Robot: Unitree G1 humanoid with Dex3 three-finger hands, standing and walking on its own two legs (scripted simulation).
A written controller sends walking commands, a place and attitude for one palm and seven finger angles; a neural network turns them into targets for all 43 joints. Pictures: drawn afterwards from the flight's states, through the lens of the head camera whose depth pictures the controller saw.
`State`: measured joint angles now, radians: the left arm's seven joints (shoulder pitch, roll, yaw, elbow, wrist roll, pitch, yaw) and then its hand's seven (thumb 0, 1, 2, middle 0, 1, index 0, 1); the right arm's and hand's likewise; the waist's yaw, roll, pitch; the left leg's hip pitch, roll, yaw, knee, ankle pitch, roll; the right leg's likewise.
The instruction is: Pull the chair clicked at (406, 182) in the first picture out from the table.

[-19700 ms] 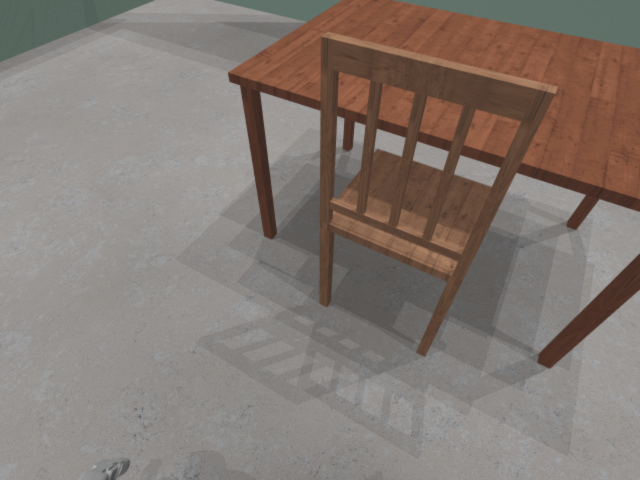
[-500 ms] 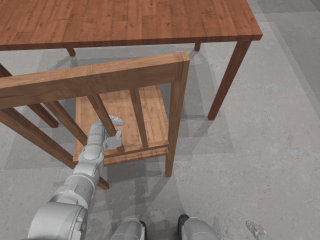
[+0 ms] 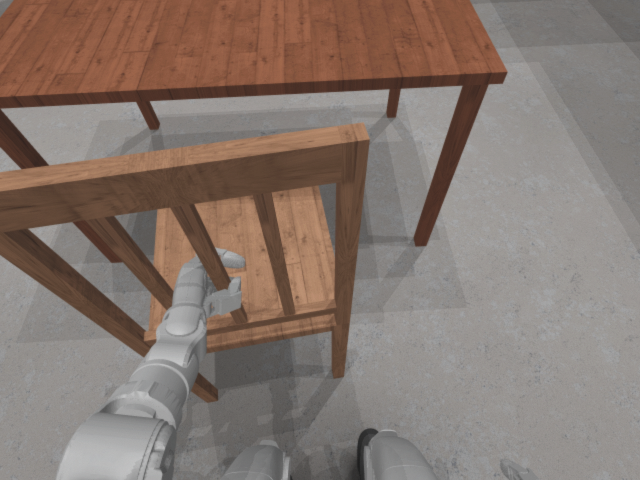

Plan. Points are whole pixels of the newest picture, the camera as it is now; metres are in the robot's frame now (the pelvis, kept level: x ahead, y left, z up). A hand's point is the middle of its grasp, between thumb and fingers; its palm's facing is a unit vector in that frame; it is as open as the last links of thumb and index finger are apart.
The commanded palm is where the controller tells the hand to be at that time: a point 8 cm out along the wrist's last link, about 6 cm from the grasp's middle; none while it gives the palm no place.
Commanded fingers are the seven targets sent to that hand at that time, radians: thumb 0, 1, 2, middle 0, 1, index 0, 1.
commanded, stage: step backward, pulling the chair out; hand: left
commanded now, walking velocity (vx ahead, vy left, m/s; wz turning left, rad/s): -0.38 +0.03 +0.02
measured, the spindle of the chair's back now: (218, 274) +0.39 +0.15 -0.04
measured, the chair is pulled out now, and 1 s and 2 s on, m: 0.31 0.36 0.42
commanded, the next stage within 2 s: none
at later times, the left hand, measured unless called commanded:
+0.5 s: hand (231, 314) +0.33 +0.13 -0.05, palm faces -0.01 -0.98 -0.18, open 5.2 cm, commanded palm +0.33 +0.18 -0.04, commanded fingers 0.00 0.90 0.90 -0.50 -1.45 -0.50 -1.45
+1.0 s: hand (230, 328) +0.31 +0.13 -0.05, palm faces +0.01 -0.98 -0.20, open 5.3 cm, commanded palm +0.31 +0.18 -0.04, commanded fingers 0.00 0.90 0.90 -0.50 -1.45 -0.50 -1.45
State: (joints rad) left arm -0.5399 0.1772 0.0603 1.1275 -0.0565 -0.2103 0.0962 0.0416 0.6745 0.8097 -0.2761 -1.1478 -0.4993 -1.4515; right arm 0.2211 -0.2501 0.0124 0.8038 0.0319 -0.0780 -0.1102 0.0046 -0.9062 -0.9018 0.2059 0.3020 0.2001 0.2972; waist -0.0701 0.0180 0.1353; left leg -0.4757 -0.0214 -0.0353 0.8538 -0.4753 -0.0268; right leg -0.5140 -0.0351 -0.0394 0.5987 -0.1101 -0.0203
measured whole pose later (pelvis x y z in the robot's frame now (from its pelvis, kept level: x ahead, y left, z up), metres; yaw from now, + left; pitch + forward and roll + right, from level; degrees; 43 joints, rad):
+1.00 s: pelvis -0.06 -0.01 +0.00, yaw -1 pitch +1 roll +0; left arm -0.57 0.20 0.04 1.13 -0.06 -0.19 0.09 0.04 0.67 0.80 -0.27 -1.16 -0.50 -1.45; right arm 0.24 -0.24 0.01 0.78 0.03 -0.07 -0.12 0.00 -0.91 -0.90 0.20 0.30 0.20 0.30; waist -0.05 0.02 0.14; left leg -0.44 0.05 0.01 0.68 -0.27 -0.04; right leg -0.50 -0.02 -0.04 0.63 -0.15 -0.01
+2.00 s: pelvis -0.11 +0.00 +0.00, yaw -1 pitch +1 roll +0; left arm -0.56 0.18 0.03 1.14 -0.06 -0.18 0.10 0.04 0.68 0.78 -0.25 -1.17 -0.50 -1.45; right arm 0.25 -0.28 0.00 0.79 0.04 -0.06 -0.13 0.00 -0.91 -0.90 0.20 0.30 0.20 0.30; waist -0.06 0.02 0.13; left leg -0.43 0.03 -0.01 0.64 -0.23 -0.03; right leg -0.50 -0.04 -0.04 0.61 -0.20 0.01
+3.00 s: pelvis -0.15 +0.00 +0.00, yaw +0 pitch +1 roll -1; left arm -0.58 0.19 0.04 1.11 -0.05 -0.16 0.10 0.05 0.68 0.78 -0.25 -1.18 -0.50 -1.45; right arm 0.20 -0.27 0.01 0.77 0.04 -0.04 -0.13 0.00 -0.91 -0.90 0.21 0.30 0.20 0.30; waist -0.07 0.03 0.15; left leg -0.44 0.03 -0.03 0.67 -0.28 -0.04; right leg -0.45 -0.04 -0.05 0.60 -0.16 0.01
